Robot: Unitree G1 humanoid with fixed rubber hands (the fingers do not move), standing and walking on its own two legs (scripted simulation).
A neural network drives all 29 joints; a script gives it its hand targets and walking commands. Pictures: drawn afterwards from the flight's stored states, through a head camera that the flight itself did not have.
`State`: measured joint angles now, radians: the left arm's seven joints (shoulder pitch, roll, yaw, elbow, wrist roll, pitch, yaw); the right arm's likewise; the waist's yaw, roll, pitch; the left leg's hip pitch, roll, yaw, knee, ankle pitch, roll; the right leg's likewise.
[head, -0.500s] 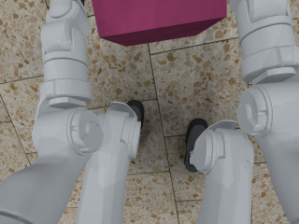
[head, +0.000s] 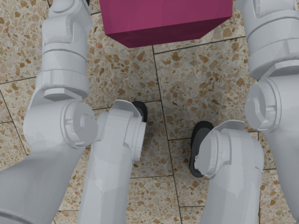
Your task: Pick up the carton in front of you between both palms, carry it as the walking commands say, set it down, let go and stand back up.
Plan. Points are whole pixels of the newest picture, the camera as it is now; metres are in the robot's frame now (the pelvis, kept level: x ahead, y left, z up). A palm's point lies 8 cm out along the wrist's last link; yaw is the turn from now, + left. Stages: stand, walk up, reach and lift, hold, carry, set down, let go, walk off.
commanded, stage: set down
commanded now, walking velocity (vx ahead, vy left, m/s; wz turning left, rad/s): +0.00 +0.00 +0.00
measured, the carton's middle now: out of the picture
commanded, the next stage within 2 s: let go in 1.96 s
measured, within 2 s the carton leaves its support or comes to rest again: rests again in 0.30 s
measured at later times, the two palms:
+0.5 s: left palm out of the picture +0.51 +0.24 -0.17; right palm out of the picture +0.59 -0.07 -0.18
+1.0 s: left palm out of the picture +0.51 +0.25 -0.17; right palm out of the picture +0.62 -0.12 -0.16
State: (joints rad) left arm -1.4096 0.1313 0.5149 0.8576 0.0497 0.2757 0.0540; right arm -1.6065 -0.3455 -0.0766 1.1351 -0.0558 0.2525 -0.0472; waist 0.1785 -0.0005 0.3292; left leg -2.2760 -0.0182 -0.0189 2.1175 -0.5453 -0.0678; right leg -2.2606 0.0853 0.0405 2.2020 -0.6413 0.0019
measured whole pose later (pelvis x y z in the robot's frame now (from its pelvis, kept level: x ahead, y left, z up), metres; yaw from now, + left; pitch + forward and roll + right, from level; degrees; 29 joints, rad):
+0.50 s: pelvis +0.00 -0.01 -0.01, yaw +1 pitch +38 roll +5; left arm -1.43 0.21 0.62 0.93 0.10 0.23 -0.03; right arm -1.64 -0.28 -0.17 1.10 -0.16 0.22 0.03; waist 0.15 0.02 0.41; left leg -2.24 -0.02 -0.02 2.15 -0.56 -0.09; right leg -2.24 0.08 0.03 2.25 -0.66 -0.02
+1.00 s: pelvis -0.01 +0.00 +0.00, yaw +0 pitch +36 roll +4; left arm -1.47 0.26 0.38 1.04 -0.15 0.08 0.13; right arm -1.75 -0.56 0.20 1.20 0.22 0.16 -0.01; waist 0.17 0.01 0.48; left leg -2.21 -0.01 0.01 2.14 -0.54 -0.05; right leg -2.20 0.09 0.07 2.23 -0.64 0.02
